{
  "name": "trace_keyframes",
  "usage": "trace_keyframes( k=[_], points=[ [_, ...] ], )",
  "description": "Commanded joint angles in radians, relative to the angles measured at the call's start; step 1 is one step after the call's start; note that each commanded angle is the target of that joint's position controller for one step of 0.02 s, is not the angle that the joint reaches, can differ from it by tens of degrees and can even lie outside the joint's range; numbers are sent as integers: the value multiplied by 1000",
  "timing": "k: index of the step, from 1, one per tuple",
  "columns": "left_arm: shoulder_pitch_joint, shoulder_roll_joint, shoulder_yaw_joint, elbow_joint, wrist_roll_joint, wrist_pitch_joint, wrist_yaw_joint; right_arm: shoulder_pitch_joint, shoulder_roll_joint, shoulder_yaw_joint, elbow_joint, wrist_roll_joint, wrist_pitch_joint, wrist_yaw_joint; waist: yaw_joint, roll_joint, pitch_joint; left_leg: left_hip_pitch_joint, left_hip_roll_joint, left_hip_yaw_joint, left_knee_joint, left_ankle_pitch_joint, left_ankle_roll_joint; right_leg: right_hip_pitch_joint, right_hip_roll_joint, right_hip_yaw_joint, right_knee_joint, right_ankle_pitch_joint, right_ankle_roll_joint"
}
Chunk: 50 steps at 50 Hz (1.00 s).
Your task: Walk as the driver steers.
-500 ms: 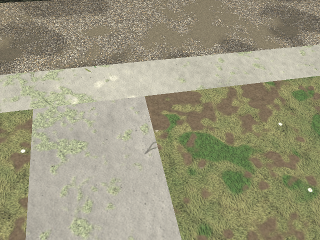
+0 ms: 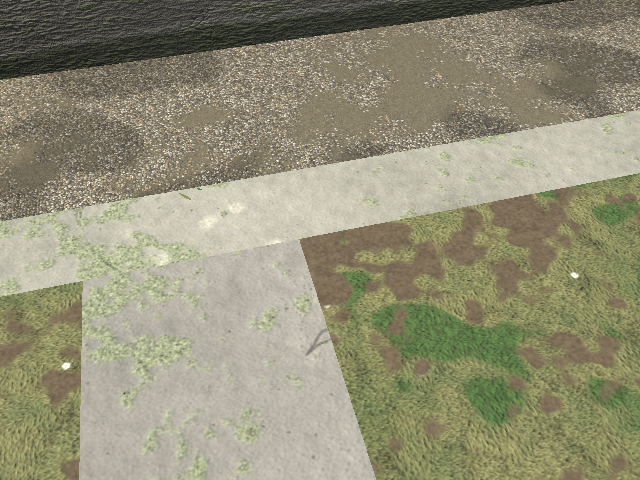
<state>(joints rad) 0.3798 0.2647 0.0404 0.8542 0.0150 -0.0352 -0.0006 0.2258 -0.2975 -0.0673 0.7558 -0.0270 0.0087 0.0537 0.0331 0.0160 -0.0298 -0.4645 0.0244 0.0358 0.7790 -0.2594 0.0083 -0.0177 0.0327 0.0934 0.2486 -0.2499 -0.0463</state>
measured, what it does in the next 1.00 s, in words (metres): walks ahead: left foot, then right foot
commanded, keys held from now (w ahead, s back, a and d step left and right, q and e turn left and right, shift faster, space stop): w+shift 0.72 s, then w+q+shift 0.28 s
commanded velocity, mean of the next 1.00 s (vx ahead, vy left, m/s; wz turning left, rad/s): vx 0.91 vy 0.00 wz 0.11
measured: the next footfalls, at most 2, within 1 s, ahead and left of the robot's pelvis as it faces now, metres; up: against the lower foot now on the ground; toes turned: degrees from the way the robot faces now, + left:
left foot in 0.12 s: +0.14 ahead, +0.14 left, +0.00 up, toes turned +4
right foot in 0.62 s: +0.59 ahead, -0.04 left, +0.00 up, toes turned -2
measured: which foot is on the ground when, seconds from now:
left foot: up 0.00-0.10, down 0.12-0.64, up 0.66-1.00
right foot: down 0.00-0.14, up 0.16-0.60, down 0.62-1.00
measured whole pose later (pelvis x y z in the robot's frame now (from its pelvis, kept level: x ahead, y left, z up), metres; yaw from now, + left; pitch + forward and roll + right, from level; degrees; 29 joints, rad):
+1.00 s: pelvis +0.72 +0.04 -0.03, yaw +9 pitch +1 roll -2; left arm 0.47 0.24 0.02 0.98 0.01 -0.14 -0.01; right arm 0.05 -0.27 -0.01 0.77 -0.01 -0.04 0.07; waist 0.05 0.02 0.04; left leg -0.79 0.07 0.09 0.74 0.15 0.12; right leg 0.24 0.10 -0.20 0.08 -0.35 -0.05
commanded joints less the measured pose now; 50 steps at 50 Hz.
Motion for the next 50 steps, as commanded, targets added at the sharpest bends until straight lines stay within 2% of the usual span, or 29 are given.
trace_keyframes(
  k=[1,4,6,7,8,9,10,11,13,14,20,25,26,28,29,30,31,32,33,34,35,36,38,39,40,43,44,48,50],
  points=[
    [-71,174,46,-59,-3,-38,-1,-166,-53,-9,-106,8,-25,8,11,-179,127,-20,15,8,-136,26,-5,-130,-219,179,-174,-261,-149],
    [-74,200,53,-51,-4,-41,-6,-128,-67,-13,-103,9,-29,-2,-13,-139,145,150,6,49,-228,8,29,-222,-255,174,-156,-275,-161],
    [-92,183,46,-46,7,-42,-8,69,-96,-28,-41,3,-45,-23,-116,-49,103,421,-36,68,-288,-25,49,-338,-201,102,49,-120,-144],
    [-119,136,30,-56,22,-47,-10,295,-165,-50,23,-9,-61,-41,-227,104,-4,667,51,-68,-341,-174,73,-470,-107,1,410,33,-122],
    [-168,34,2,-134,-3,-61,-10,411,-298,-73,40,-27,-72,-43,-251,423,-72,775,321,-598,-584,-657,144,-747,42,-96,799,-230,-71],
    [-195,81,10,-135,6,-60,-7,298,-208,-46,18,-27,-73,-33,-177,190,12,641,351,-778,-632,-691,158,-833,34,61,956,-175,-94],
    [-198,102,17,-130,8,-60,-18,191,-170,-35,-4,-15,-70,-29,-112,82,55,572,336,-639,-579,-586,149,-860,-34,62,990,-72,-99],
    [-167,117,16,-111,15,-60,-33,144,-137,-26,-15,-8,-75,-26,-78,30,33,512,288,-532,-579,-487,142,-797,-79,34,961,-5,-86],
    [-151,107,12,-98,39,-42,-52,116,-111,-11,-11,1,-87,-32,-39,63,50,408,224,-414,-651,-416,139,-741,-130,-15,913,40,-44],
    [-171,96,8,-104,41,-32,-59,132,-105,-8,3,4,-96,-33,-40,78,72,378,209,-381,-681,-381,148,-748,-138,-32,914,77,-28],
    [-413,74,-10,-182,26,-13,-66,263,-73,1,81,23,-122,-30,-75,15,182,385,145,-172,-778,-26,177,-851,-143,-119,675,266,20],
    [-535,47,-32,-223,16,-20,-74,311,-81,7,136,27,-134,-44,-87,22,206,477,159,-59,-845,366,165,-684,-101,-194,391,366,-37],
    [-538,49,-33,-225,16,-22,-70,311,-90,7,148,26,-132,-46,-81,26,194,528,162,-32,-816,508,160,-651,-81,-211,356,339,-54],
    [-490,67,-26,-219,16,-21,-51,306,-128,4,168,14,-127,-53,-43,78,115,617,183,-1,-663,1011,141,-519,0,-250,336,229,-87],
    [-405,95,-16,-199,17,-21,-41,308,-153,-1,180,3,-117,-61,4,113,47,657,197,7,-520,1217,130,-424,39,-252,344,149,-104],
    [-230,135,2,-149,14,-23,-28,295,-178,-7,188,-11,-101,-71,83,143,-47,646,209,13,-309,1298,121,-254,67,-236,346,60,-123],
    [3,174,22,-76,17,-26,-12,249,-181,-9,180,-13,-89,-76,194,121,-147,517,183,34,-19,1182,112,13,42,-203,298,51,-146],
    [142,261,53,-43,47,-26,7,288,-86,13,145,2,-93,-62,186,-20,-276,202,103,36,358,746,108,327,-183,73,297,-322,-189],
    [127,296,68,-42,43,-26,0,329,7,31,116,37,-114,-39,92,-280,-395,-122,-95,-70,673,-137,80,485,-409,684,96,-634,-274],
    [44,245,66,-39,29,-28,-13,213,-79,15,92,34,-120,-47,99,-152,-268,-266,-50,-154,730,-104,114,414,-373,713,8,-553,-258],
    [-15,189,55,-28,24,-39,-13,114,-80,17,65,35,-126,-48,77,-57,-108,-296,7,-135,690,-14,118,252,-350,515,7,-372,-243],
    [-43,139,45,-14,26,-47,-13,95,-59,25,60,28,-126,-43,36,14,-25,-252,47,-130,609,10,118,93,-316,401,-21,-248,-222],
    [-78,70,20,9,29,-65,-6,140,-14,36,68,2,-90,-22,-55,-23,39,-150,84,-150,528,17,100,-118,-261,233,-79,-200,-161],
    [-73,56,15,19,22,-76,-6,138,-2,39,71,-2,-71,-13,-69,-39,71,-146,101,-151,503,17,88,-171,-250,184,-119,-189,-147],
    [-63,66,17,30,10,-89,-8,102,3,40,57,-5,-57,-6,-76,-49,114,-183,113,-147,480,37,77,-205,-249,130,-157,-156,-135],
    [-36,71,15,44,7,-111,-20,-52,-7,44,4,4,-44,1,-57,-31,192,-257,100,-89,325,210,68,-235,-173,-103,-214,104,-79],
    [-34,77,14,45,5,-116,-21,-92,2,49,-15,11,-47,4,-52,-56,194,-239,93,-59,241,280,68,-247,-160,-154,-226,172,-68],
    [44,92,3,72,-8,-132,-5,-234,14,64,-52,18,-61,24,-16,-16,203,-146,38,87,-36,476,114,-118,-161,-299,-255,594,-6],
    [73,125,4,76,-7,-120,13,-233,-1,64,-45,12,-67,28,-25,-59,160,-114,-33,157,-105,468,142,52,-180,-341,-158,1001,22]
  ],
)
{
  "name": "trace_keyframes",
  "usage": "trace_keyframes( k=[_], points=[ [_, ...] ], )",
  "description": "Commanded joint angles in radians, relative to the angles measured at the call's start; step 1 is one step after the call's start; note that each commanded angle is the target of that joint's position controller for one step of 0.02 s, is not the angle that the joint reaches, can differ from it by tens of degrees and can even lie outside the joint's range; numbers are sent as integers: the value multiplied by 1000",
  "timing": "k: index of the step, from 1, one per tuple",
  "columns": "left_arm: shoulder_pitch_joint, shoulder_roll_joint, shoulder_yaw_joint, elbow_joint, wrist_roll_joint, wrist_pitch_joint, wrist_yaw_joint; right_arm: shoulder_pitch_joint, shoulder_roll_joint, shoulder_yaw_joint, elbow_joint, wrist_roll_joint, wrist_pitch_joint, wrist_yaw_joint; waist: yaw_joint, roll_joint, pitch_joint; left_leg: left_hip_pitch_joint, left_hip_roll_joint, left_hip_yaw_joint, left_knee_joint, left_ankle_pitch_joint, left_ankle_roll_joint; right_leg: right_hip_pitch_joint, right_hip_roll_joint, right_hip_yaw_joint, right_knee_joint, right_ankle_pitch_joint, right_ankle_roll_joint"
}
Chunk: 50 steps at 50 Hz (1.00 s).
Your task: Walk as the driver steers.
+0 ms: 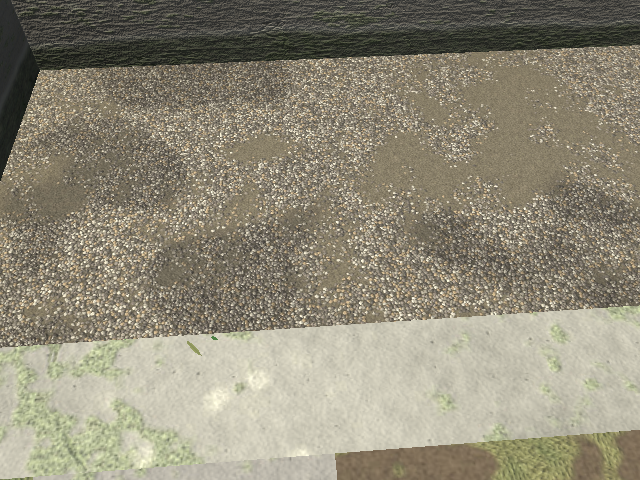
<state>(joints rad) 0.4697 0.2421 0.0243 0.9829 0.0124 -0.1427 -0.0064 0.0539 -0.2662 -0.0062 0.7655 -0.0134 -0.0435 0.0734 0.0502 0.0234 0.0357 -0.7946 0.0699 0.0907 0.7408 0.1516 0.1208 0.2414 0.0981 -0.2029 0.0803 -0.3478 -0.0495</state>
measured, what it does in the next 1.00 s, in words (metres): walks ahead, turning left: left foot, then right foot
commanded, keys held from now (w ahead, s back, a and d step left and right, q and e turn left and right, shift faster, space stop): w+q+shift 0.46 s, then w+shift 0.02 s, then w+e+shift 0.52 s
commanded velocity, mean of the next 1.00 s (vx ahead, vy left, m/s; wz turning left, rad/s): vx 1.00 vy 0.00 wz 0.29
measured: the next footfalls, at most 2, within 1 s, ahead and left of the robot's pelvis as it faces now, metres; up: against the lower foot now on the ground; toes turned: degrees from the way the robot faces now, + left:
left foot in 0.10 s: +0.31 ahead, +0.04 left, +0.00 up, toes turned +9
right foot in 0.50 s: +0.69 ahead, -0.01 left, +0.00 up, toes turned +34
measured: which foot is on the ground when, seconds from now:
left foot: up 0.00-0.08, down 0.10-0.48, up 0.50-0.88, down 0.90-1.00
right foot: down 0.00-0.10, up 0.12-0.48, down 0.50-0.92, up 0.94-1.00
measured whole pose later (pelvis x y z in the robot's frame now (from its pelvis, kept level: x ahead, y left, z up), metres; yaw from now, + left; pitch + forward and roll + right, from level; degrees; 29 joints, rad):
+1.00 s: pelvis +0.61 +0.07 -0.01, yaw +16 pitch +0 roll -2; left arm 0.19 0.24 0.03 0.63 0.02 0.07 0.03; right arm -0.07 -0.14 0.04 0.59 -0.06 0.03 0.00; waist 0.08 0.03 0.09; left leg -0.45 0.02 0.00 0.77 -0.32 0.03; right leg -0.53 0.19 0.15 1.08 -0.41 -0.04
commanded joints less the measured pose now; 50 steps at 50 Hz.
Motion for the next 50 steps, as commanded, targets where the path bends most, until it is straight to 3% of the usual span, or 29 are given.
trace_keyframes(
  k=[1,2,4,5,6,7,8,10,13,15,18,21,22,24,25,26,27,28,30,31,33,35,39,40,44,45,46,47,50],
  points=[
    [-12,185,29,-60,3,1,35,-19,-54,-2,-41,-6,-11,6,-65,-94,50,246,-124,125,-79,-6,38,-121,-259,-55,114,1316,39],
    [-19,215,37,-66,11,22,52,57,-77,-10,-24,-7,-6,1,-114,-125,-12,323,-163,131,-78,-90,50,-72,-284,-53,255,1474,47],
    [-111,247,50,-106,33,69,68,456,-156,-53,85,-6,2,-23,-296,-145,-182,679,-203,81,-61,-209,96,-152,-311,-33,755,1522,40],
    [-172,253,58,-118,27,77,53,607,-199,-85,120,0,6,-45,-378,-71,-207,871,-158,-18,-175,-233,145,-324,-237,-45,1153,1138,35],
    [-189,93,20,-183,41,49,30,513,-265,-107,130,9,18,-61,-209,221,-131,1028,0,-287,-82,57,182,-741,-64,32,1480,-82,53],
    [-125,94,11,-290,-7,36,33,462,-343,-130,72,-6,30,-74,-158,246,-365,1308,179,-785,-251,-34,429,-1057,-5,249,1715,-155,93],
    [-201,129,-1,-305,11,15,41,430,-278,-125,39,4,33,-90,-179,-19,-315,1247,203,-861,-395,-188,396,-1144,-80,313,1639,-63,67],
    [-259,114,-8,-321,33,10,41,386,-181,-102,50,-5,25,-102,-86,-165,-92,893,128,-712,-459,-276,297,-1084,-157,306,1452,-47,55],
    [-272,85,-29,-359,61,103,29,327,-123,-68,14,2,-23,-107,10,-137,9,480,-13,-538,-466,-287,241,-929,-203,276,1239,-76,110],
    [-375,71,-43,-425,56,108,15,329,-153,-72,-7,6,-31,-113,-8,-88,35,337,-82,-461,-471,-145,231,-831,-192,209,1009,90,119],
    [-421,53,-53,-466,37,98,29,359,-161,-74,-18,42,-26,-100,-56,12,-20,354,-137,-430,-379,118,160,-702,-140,176,782,442,74],
    [-515,81,-47,-508,25,83,27,424,-194,-97,-35,23,13,-96,-148,31,-27,544,-118,-504,-299,221,138,-742,-76,180,624,375,45],
    [-485,71,-46,-509,13,79,31,396,-192,-99,-42,22,23,-102,-131,48,-41,497,-124,-500,-268,287,114,-600,-35,180,604,375,54],
    [-144,125,-13,-429,13,64,24,273,-257,-115,-76,34,42,-110,80,60,-173,444,-117,-475,61,471,68,-258,-29,240,621,326,40],
    [74,185,21,-367,8,59,32,206,-257,-122,-90,49,34,-115,215,17,-246,404,-145,-429,332,436,30,-88,-60,249,569,324,27],
    [122,261,32,-357,-7,52,35,261,-107,-96,-116,47,28,-118,160,-275,-308,303,-272,-326,791,-528,-26,-12,-357,564,579,550,-9],
    [-39,225,26,-396,-39,68,24,478,-59,-75,-125,44,16,-121,-44,-291,-356,177,-297,-402,869,-639,-56,1,-510,926,566,1017,-99],
    [-126,191,29,-419,-57,73,16,424,-92,-72,-98,22,18,-129,-31,-246,-283,119,-256,-370,904,-548,-69,-131,-482,994,480,847,-186],
    [-129,140,15,-392,-27,79,16,129,-127,-72,-173,6,24,-133,28,-91,-99,119,-262,-326,856,-494,-83,-438,-339,739,473,864,-196],
    [-138,129,6,-372,-21,75,15,130,-75,-58,-203,6,36,-132,-30,-141,-81,94,-271,-352,836,-490,-79,-479,-298,658,543,998,-185],
    [-187,100,-13,-373,-18,83,21,101,-25,-29,-243,-26,84,-139,-92,-156,-123,115,-237,-307,715,-496,-116,-553,-226,603,543,1006,-176],
    [-162,109,-19,-355,-20,82,30,75,-33,-17,-261,-73,110,-162,-116,-71,-135,140,-149,-199,507,-470,-163,-604,-205,605,523,1144,-191],
    [-156,154,-7,-347,15,122,32,-44,1,14,-293,-43,100,-136,-59,-154,-207,437,-113,-132,107,-403,-159,-594,-130,577,494,1199,-133],
    [-197,170,6,-353,26,151,29,-4,13,13,-261,-64,100,-120,-82,-181,-213,470,-117,-115,238,-359,-149,-594,-141,563,541,1419,-149],
    [-277,146,17,-403,-10,203,46,-84,5,10,-262,-51,67,-95,-69,-34,-162,582,-65,-171,-33,-335,-139,-613,-125,602,593,1134,-117],
    [-272,146,22,-418,-24,210,48,-42,-4,6,-241,-53,66,-93,-73,66,-185,711,-27,-184,-84,42,-123,-672,-65,557,696,957,-83],
    [-173,83,13,-422,-26,213,46,-73,-18,4,-229,-67,69,-82,-19,267,-245,862,109,-237,-24,495,-58,-836,53,460,846,440,-26],
    [-139,46,10,-420,-2,207,46,-108,-17,-3,-238,-51,67,-74,-31,368,-279,788,261,-344,-65,610,39,-871,89,415,1009,-174,1],
    [-253,87,37,-429,16,207,42,-142,1,0,-246,-44,53,-74,-28,148,-193,537,240,-251,-107,446,53,-819,25,354,1189,-67,21]
  ],
)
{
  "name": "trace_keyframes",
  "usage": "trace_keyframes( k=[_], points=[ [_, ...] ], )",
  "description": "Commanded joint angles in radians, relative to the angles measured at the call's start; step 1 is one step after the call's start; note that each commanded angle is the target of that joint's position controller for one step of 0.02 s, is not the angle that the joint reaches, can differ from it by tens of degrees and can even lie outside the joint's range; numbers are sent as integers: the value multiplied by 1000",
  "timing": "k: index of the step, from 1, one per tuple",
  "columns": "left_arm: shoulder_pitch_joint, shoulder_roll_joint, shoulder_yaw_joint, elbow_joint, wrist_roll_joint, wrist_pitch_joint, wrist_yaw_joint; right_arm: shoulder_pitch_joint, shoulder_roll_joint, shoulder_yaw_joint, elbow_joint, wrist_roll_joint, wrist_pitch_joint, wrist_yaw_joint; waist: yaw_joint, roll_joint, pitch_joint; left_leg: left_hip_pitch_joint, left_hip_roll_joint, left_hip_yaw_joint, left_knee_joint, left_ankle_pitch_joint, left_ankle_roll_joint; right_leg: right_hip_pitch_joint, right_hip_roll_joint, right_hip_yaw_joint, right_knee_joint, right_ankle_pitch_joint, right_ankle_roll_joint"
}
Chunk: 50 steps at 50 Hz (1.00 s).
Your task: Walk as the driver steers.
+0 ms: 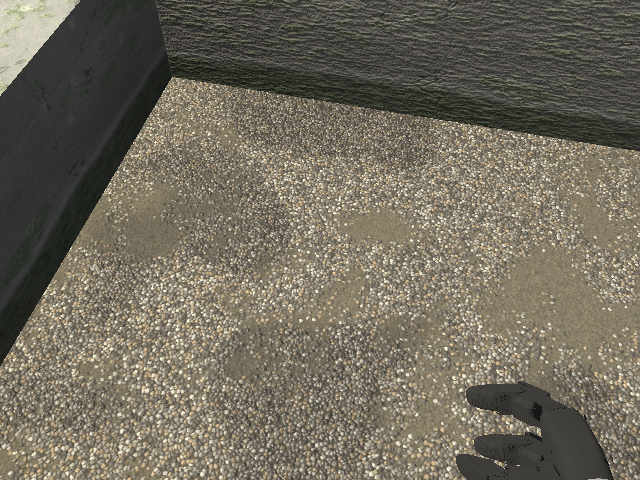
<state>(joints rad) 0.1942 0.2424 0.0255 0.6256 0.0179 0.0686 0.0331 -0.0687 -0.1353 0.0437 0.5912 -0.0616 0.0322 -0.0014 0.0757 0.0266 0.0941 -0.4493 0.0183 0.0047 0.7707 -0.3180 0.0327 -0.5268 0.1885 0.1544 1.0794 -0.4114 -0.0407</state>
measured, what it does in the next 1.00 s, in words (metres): walks backwards: right foot, then left foot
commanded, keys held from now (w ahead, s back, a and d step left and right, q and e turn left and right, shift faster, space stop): w+e+shift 0.34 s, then w+q+shift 0.66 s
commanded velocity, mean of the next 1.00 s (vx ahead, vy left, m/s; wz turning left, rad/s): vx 1.00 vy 0.00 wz -0.07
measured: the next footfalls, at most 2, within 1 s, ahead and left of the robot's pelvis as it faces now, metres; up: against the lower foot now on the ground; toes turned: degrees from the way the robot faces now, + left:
right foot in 0.16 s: +0.01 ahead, -0.13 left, +0.00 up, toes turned -8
left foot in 0.38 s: +0.01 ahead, +0.08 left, +0.00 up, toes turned -23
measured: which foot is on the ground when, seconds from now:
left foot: down 0.00-0.18, up 0.20-0.36, down 0.38-0.64, up 0.66-0.88, down 0.90-1.00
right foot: up 0.00-0.14, down 0.16-0.40, up 0.42-0.58, down 0.60-1.00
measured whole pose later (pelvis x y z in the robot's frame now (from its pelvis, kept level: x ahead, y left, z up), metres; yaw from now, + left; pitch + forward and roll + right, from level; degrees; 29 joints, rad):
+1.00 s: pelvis -0.18 -0.01 +0.00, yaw -2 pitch +0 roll -1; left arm 0.05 0.25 0.02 0.52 0.00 0.03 0.03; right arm 0.09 -0.22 -0.01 0.54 0.02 0.07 0.02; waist -0.02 -0.05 0.04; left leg -0.37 -0.06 -0.05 0.72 -0.35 0.05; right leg -0.45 -0.03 -0.07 0.78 -0.35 0.06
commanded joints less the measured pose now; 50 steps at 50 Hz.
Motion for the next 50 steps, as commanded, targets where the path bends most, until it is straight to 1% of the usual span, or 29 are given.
trace_keyframes(
  k=[1,4,6,8,9,10,11,13,16,18,19,20,21,22,24,26,28,31,32,33,34,36,38,41,45,46,47,48,50],
  points=[
    [11,82,35,-76,16,9,5,-27,-140,-51,-75,4,-30,-1,-42,135,-240,142,291,-134,-127,938,146,-38,-78,-32,221,25,17],
    [23,69,28,-64,-5,23,6,29,-141,-47,-83,6,-45,-9,-33,60,-287,131,263,-28,-120,867,97,38,-143,-106,67,37,7],
    [-40,43,10,-106,-3,35,-10,34,-163,-51,-65,9,-52,-16,-50,137,-268,111,236,18,-161,726,39,138,-168,-139,-104,46,-3],
    [-10,14,-2,-92,-3,30,-32,2,-175,-61,-71,25,-42,-22,0,97,-278,65,222,59,-126,501,-6,291,-169,-171,-308,171,-52],
    [20,23,-2,-69,-4,33,-44,32,-151,-59,-74,21,-27,-23,-6,-17,-291,-2,137,135,16,384,-51,364,-165,-136,-273,433,-85],
    [-10,105,12,-85,-33,38,-44,42,-120,-46,-117,11,-11,-20,-1,-267,-280,-131,-3,197,110,81,-115,343,-191,58,-334,608,-151],
    [-34,170,30,-122,-46,42,-41,-69,-119,-41,-165,15,-10,-18,89,-392,-257,-211,-75,133,272,-238,-129,213,-298,353,-509,439,-224],
    [-207,185,30,-191,-2,47,-25,-96,-129,-45,-184,38,-24,-22,16,-263,-221,-230,-94,2,438,-178,-152,117,-323,390,-589,409,-212],
    [-366,118,10,-234,-15,13,-12,15,-113,-32,-166,30,-27,-28,-68,-205,-283,-12,-53,-16,228,-78,-132,91,-217,262,-578,404,-116],
    [-339,110,9,-201,-24,9,-8,84,-103,-26,-140,47,-31,-8,-87,-181,-279,167,-28,-29,10,-29,-92,85,-236,277,-633,309,-105],
    [-336,91,11,-191,-47,6,-4,152,-80,-26,-105,53,-30,-1,-118,-126,-306,335,-14,-8,-110,77,-65,56,-235,260,-616,187,-89],
    [-284,53,5,-181,-56,7,-4,188,-85,-27,-87,28,-26,2,-100,12,-295,481,10,-14,-101,92,-32,-55,-172,195,-508,105,-40],
    [-309,19,-10,-218,-67,6,-11,157,-180,-52,-102,16,-22,5,-124,283,-257,475,141,-259,-233,-55,42,-228,-65,64,-369,17,6],
    [-419,58,3,-253,-49,-2,-10,153,-236,-68,-122,23,-18,-1,-200,305,-154,306,264,-502,-423,-230,91,-266,-49,79,-240,20,49],
    [-411,74,14,-242,-57,-25,-29,5,-198,-45,-176,39,-21,-2,-94,116,-120,87,268,-539,-456,-251,113,-119,-81,85,-146,119,79],
    [-329,37,-6,-221,-31,-32,-50,-103,-172,-31,-201,81,-30,4,-13,91,-180,-71,159,-379,-473,-177,64,194,-145,-88,-215,182,106],
    [-306,7,-24,-216,-11,-32,-65,-76,-180,-41,-183,96,-25,18,-11,105,-164,-80,79,-309,-484,-113,41,326,-157,-159,-336,201,102],
    [-304,-19,-37,-226,-9,-25,-49,7,-176,-67,-168,121,-5,33,-47,-13,-151,-16,15,-252,-352,-67,27,402,-211,-147,-490,221,90],
    [-305,20,-23,-222,-2,-30,-45,48,-142,-61,-164,125,-7,32,-57,-130,-181,-57,-40,-166,-281,-60,4,423,-257,-93,-529,128,70],
    [-274,128,4,-229,-9,-35,-44,20,-142,-58,-172,114,-9,23,-2,-303,-172,-70,-105,-63,-127,-80,-15,281,-345,90,-727,-183,37],
    [-276,173,19,-233,-2,-42,-35,-18,-164,-70,-183,97,-8,16,1,-345,-130,-108,-108,-32,48,-43,-23,207,-433,203,-854,-313,2],
    [-283,99,-3,-230,26,-64,-18,-39,-171,-84,-182,94,-10,0,-42,-211,-125,-181,-53,-83,186,-51,-42,223,-495,216,-831,-190,-30],
    [-313,58,-14,-223,21,-79,-4,36,-153,-84,-152,82,-12,0,-92,-154,-195,-82,-34,-66,178,-41,-44,241,-462,92,-772,-38,-8],
    [-304,69,-6,-204,11,-84,-8,41,-140,-78,-146,91,-2,17,-90,-187,-217,60,-21,-4,83,-26,-36,212,-429,-41,-757,7,13],
    [-285,79,14,-183,-22,-78,-9,143,-132,-71,-92,77,18,37,-125,-97,-207,286,-39,64,-147,62,17,160,-371,-182,-654,-28,52],
    [-270,43,12,-186,-24,-71,0,198,-143,-73,-70,62,18,42,-122,16,-176,297,-14,-5,-187,62,40,127,-299,-270,-484,5,80],
    [-281,20,-1,-223,-26,-59,0,141,-233,-97,-96,83,24,41,-108,183,-102,211,43,-230,-265,-2,109,11,-188,-315,-372,56,126],
    [-391,59,0,-275,-19,-55,-2,76,-311,-126,-148,97,30,31,-177,282,-81,129,128,-494,-430,-244,163,-94,-156,-251,-277,13,135],
    [-358,77,11,-280,-15,-69,-11,0,-288,-121,-180,66,27,-5,-126,205,-126,163,149,-537,-442,-139,191,-134,-192,-127,-166,6,144]
  ],
)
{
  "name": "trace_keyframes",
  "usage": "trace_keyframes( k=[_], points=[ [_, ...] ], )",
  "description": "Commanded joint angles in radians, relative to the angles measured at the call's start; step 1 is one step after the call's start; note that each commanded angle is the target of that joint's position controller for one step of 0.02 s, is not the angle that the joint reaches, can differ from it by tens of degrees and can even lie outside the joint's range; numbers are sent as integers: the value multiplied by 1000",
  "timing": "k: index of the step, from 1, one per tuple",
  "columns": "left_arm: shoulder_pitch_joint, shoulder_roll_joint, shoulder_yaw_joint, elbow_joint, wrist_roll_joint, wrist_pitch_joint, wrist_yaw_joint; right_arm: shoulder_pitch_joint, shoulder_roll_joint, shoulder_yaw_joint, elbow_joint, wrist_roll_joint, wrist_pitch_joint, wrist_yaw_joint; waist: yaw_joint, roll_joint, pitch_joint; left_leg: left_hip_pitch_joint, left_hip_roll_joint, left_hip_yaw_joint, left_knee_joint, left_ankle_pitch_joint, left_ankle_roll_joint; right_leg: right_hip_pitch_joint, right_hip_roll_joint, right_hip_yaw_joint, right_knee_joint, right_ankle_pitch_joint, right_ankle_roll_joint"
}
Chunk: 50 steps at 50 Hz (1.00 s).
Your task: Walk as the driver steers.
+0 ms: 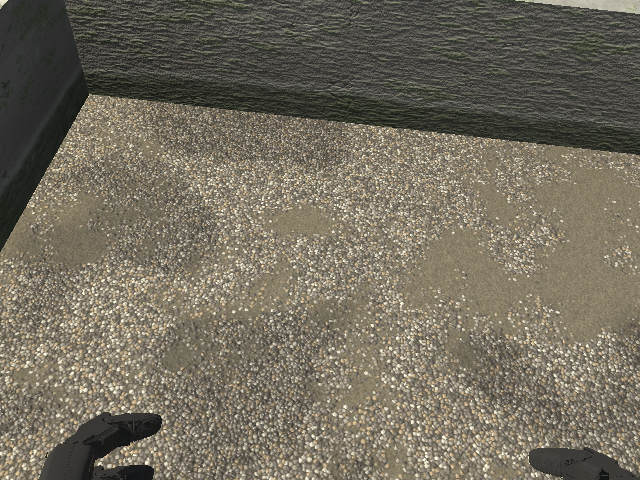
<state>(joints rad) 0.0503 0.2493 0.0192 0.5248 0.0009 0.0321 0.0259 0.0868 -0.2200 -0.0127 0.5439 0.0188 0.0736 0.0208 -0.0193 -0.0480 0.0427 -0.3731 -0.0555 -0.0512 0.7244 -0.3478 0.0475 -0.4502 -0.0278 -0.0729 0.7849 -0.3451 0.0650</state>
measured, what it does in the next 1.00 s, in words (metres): steps on the spot, turning right: left foot, then right foot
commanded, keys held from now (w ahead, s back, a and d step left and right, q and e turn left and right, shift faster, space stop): w+q+shift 0.16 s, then w+e+shift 0.82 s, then w+q+shift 0.02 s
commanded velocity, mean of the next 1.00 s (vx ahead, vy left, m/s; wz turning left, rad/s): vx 1.00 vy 0.00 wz -0.25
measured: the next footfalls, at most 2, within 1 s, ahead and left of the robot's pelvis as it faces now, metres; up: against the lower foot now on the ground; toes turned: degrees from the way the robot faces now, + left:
left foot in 0.38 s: +0.07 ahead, +0.16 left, +0.00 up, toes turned +8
right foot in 0.84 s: +0.16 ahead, -0.07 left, +0.00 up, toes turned -14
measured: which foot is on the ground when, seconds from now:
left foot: down 0.00-0.14, up 0.16-0.36, down 0.38-0.84, up 0.86-1.00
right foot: down 0.00-0.40, up 0.42-0.82, down 0.84-1.00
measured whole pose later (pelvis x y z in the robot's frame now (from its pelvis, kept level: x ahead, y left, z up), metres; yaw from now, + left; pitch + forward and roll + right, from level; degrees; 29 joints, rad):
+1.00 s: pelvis +0.09 +0.01 -0.02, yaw -19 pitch +2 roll +2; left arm 0.11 0.22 0.01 0.57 0.00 0.06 -0.01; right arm 0.11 -0.25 -0.03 0.55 -0.05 0.03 -0.05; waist -0.02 0.02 0.04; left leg -0.68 0.03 -0.04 1.33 -0.41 -0.12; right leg -0.55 0.12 0.04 0.86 -0.34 -0.10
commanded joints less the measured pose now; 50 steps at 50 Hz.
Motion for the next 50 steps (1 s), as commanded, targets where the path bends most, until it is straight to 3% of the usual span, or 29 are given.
trace_keyframes(
  k=[1,3,6,7,8,9,10,11,12,14,16,19,20,21,22,23,24,26,29,33,38,41,42,43,44,45,47,49,50],
  points=[
    [-157,66,17,-161,2,-41,-7,-170,-185,-62,-132,-19,-20,-30,-2,228,-114,97,199,-445,-347,-18,169,-164,14,115,122,-46,31],
    [-100,38,7,-125,4,-51,-8,-209,-159,-58,-152,-18,-32,-23,25,166,-172,19,140,-374,-323,38,149,29,28,93,61,4,11],
    [-12,10,2,-75,0,-48,-8,-225,-137,-59,-156,26,-28,-7,65,98,-165,-66,68,-337,-264,-21,122,290,48,39,-195,171,-14],
    [79,29,11,-45,20,-53,-1,-211,-100,-56,-159,25,-28,-5,89,-4,-164,-198,9,-285,-128,-84,79,455,-10,86,-236,152,-35],
    [104,128,37,-33,52,-55,1,-217,-49,-40,-193,41,-28,-2,104,-278,-141,-469,-81,-138,78,-116,20,595,-207,329,-322,21,-94],
    [106,169,51,-38,64,-60,-1,-237,-62,-37,-200,2,-34,-13,126,-282,-121,-573,-35,-133,239,-117,3,519,-350,572,-419,-117,-179],
    [89,122,31,-40,66,-69,3,-248,-77,-42,-192,-20,-42,-16,102,-121,-127,-539,-21,-181,317,-78,-20,436,-372,620,-444,-164,-217],
    [45,100,17,-41,58,-76,5,-229,-85,-43,-185,-25,-46,-16,58,-48,-133,-482,-14,-185,338,-46,-40,362,-357,586,-442,-140,-221],
    [-2,94,9,-36,43,-84,6,-192,-88,-40,-181,-28,-46,-7,16,-43,-147,-401,1,-160,333,-21,-58,296,-320,497,-435,-91,-209],
    [-89,85,-2,-46,19,-92,-3,-124,-72,-25,-155,-29,-34,11,-29,-91,-173,-92,17,-37,217,19,-77,81,-204,272,-443,32,-159],
    [-79,107,5,-31,-2,-86,-18,-145,-59,-12,-157,-11,-28,24,-15,-133,-145,82,28,56,51,77,-80,20,-141,215,-465,69,-166],
    [-22,109,26,-13,-37,-56,-21,-31,-38,-3,-111,-38,-40,10,-48,12,-120,247,19,104,-148,138,-62,33,-83,211,-321,125,-160],
    [-22,72,25,-24,-40,-51,-14,76,-65,-6,-94,-53,-51,2,-84,141,-138,364,119,-10,-143,221,-50,-73,-21,174,-128,49,-132],
    [-73,19,4,-79,-32,-50,-1,100,-203,-45,-81,-48,-50,-8,-127,451,-131,396,257,-229,-277,140,-24,-298,72,87,25,-137,-88],
    [-139,43,19,-104,-13,-47,7,170,-219,-59,-74,-45,-53,-19,-166,354,-114,376,351,-405,-350,-27,38,-410,87,190,192,-180,-84],
    [-165,42,26,-107,-4,-49,7,163,-194,-46,-73,-52,-62,-35,-137,235,-95,347,392,-456,-343,-67,79,-473,83,275,302,-119,-82],
    [-114,29,27,-81,0,-51,4,118,-159,-33,-74,-64,-70,-44,-78,185,-114,322,396,-426,-319,-34,80,-473,72,297,364,-57,-78],
    [-21,22,30,-42,13,-43,-9,45,-112,-15,-73,-63,-91,-51,7,183,-142,231,370,-323,-317,-25,59,-403,52,268,411,23,-58],
    [-16,30,34,-30,10,3,-18,42,-92,-9,-49,-53,-109,-40,26,170,-112,110,344,-185,-311,50,47,-358,47,220,451,127,-31],
    [-96,20,20,-58,9,28,-30,125,-121,-21,5,-50,-136,-38,-6,147,-67,77,352,-52,-277,100,49,-320,-2,138,318,241,-46],
    [-177,28,15,-100,-10,19,-67,225,-200,-59,60,-54,-129,-56,-59,167,-72,161,392,55,-244,285,59,-205,-24,21,155,17,-100],
    [-81,31,21,-78,-21,13,-77,174,-212,-68,63,-37,-121,-67,-5,175,-117,158,395,152,-128,582,18,17,9,-25,7,-15,-150],
    [92,38,32,-12,-15,4,-71,145,-214,-69,58,-28,-109,-66,78,114,-193,84,336,232,105,726,-16,247,68,-23,-59,53,-179],
    [292,140,65,40,-26,-7,-57,67,-212,-67,3,-34,-89,-63,189,-55,-251,-198,243,250,524,658,-55,489,23,186,-30,227,-242],
    [214,237,81,29,-57,9,-55,-81,-109,-43,-108,-51,-73,-55,168,-357,-250,-602,6,172,736,-166,-125,597,-84,551,-197,455,-348],
    [154,174,67,-23,-51,15,-41,-113,-92,-33,-120,-72,-71,-66,146,-185,-225,-611,48,30,793,-149,-170,441,-173,580,-208,551,-375],
    [6,85,27,-56,-5,26,-19,-11,-78,-23,-89,-61,-69,-73,19,-25,-181,-482,78,25,714,-86,-191,168,-131,478,-199,462,-330],
    [-131,48,1,-92,11,8,-24,54,-51,-14,-77,-74,-45,-81,-59,-58,-174,-270,47,55,606,-29,-181,-85,-19,387,-214,406,-266],
    [-159,39,-12,-100,14,-4,-30,93,-40,-13,-68,-73,-34,-84,-79,-68,-213,-221,35,61,597,-23,-182,-92,-24,379,-219,420,-258]
  ],
)
Velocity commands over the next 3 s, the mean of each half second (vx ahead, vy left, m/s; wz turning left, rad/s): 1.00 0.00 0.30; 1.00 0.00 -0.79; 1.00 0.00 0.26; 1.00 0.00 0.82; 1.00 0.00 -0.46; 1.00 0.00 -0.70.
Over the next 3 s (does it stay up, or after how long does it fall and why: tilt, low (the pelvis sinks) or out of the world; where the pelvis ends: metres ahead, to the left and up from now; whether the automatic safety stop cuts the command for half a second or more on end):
stays up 0.07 0.01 -0.01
